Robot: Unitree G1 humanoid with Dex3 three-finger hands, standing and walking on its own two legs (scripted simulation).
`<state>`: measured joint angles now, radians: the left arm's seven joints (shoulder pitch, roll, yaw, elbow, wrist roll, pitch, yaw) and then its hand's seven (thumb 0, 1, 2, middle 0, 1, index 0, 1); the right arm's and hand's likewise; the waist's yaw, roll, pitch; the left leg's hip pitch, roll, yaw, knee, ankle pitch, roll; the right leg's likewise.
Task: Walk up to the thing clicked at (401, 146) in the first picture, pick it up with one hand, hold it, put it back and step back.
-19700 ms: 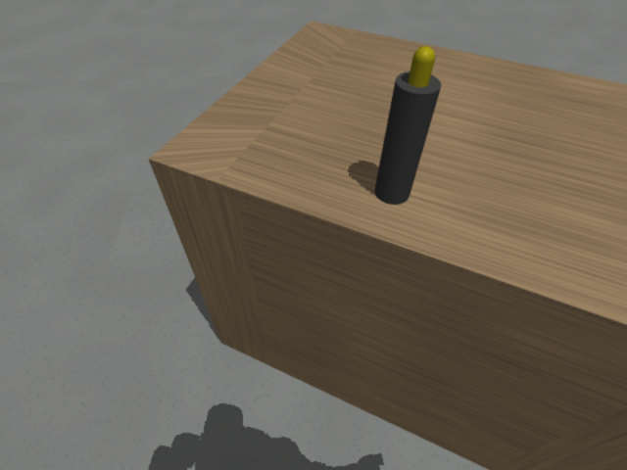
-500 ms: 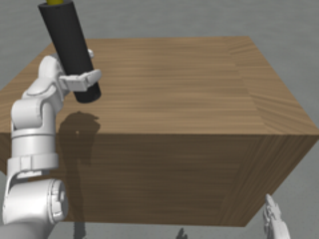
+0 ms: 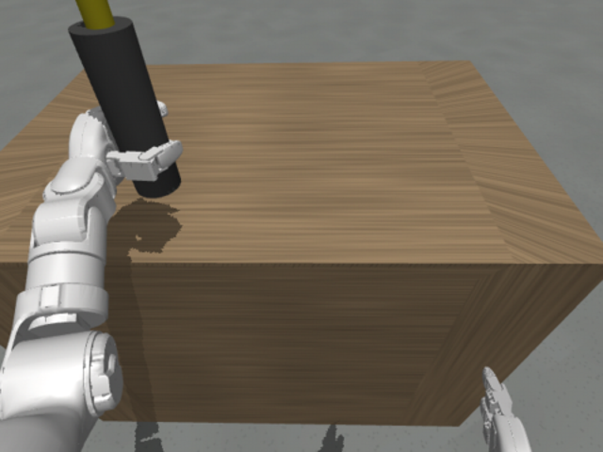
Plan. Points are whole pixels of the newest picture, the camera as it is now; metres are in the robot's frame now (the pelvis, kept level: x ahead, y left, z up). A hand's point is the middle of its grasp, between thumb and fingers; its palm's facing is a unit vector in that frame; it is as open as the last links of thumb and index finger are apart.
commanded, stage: crouch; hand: left
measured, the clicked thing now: (127, 99) +0.43 +0.20 +0.28
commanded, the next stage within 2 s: lower in 0.52 s
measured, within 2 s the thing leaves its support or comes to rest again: rests again in 1.46 s
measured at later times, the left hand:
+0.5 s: hand (155, 144) +0.46 +0.20 +0.20, palm faces +0.16 -0.99 -0.01, open 8.4 cm
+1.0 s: hand (173, 168) +0.47 +0.20 +0.15, palm faces +0.12 -0.99 +0.00, open 8.4 cm
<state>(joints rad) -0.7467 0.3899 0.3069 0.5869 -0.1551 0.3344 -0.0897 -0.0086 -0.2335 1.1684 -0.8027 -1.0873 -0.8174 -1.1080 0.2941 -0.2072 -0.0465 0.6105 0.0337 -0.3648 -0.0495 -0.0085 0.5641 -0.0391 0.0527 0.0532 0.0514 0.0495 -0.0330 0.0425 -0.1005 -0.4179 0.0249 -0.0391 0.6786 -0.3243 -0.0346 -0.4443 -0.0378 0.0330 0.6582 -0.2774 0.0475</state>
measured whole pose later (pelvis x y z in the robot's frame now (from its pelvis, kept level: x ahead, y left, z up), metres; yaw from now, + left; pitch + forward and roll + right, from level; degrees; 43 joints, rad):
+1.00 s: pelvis +0.01 +0.00 +0.00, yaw -1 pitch +7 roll -1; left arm -0.77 0.41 0.33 0.87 -0.13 0.00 -0.11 -0.01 -0.24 1.17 -0.80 -1.09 -0.82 -1.11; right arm 0.24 -0.21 -0.04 0.57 0.03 -0.22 -0.05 -0.01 0.53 -0.05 0.05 0.05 0.05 0.05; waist -0.09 0.01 -0.07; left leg -0.48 0.04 -0.03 0.68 -0.33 -0.03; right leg -0.50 -0.03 0.04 0.64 -0.27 0.05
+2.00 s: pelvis +0.01 +0.00 -0.02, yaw -1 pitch +11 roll -1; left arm -0.76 0.41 0.34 0.91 -0.14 -0.16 -0.10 -0.02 -0.24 0.92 -0.86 -0.98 -0.88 -0.99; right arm 0.33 -0.22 -0.04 0.32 0.02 -0.09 -0.03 -0.01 0.51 -0.04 0.05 0.05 0.05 0.05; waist -0.10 0.00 -0.09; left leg -0.64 0.04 -0.04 0.85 -0.41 -0.03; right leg -0.66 -0.02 0.04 0.80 -0.34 0.05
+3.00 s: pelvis +0.02 +0.01 -0.01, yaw -1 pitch +9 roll -1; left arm -0.97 0.75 0.38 1.00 -0.01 0.09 -0.20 -0.01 -0.54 0.04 -0.07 -0.07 -0.08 -0.06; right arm 0.33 -0.23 -0.02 0.39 0.04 -0.10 -0.01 -0.01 0.55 -0.04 0.06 0.05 0.05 0.05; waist -0.06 0.05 -0.10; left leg -0.52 0.03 -0.03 0.74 -0.37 -0.02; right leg -0.54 -0.03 0.04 0.69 -0.31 0.06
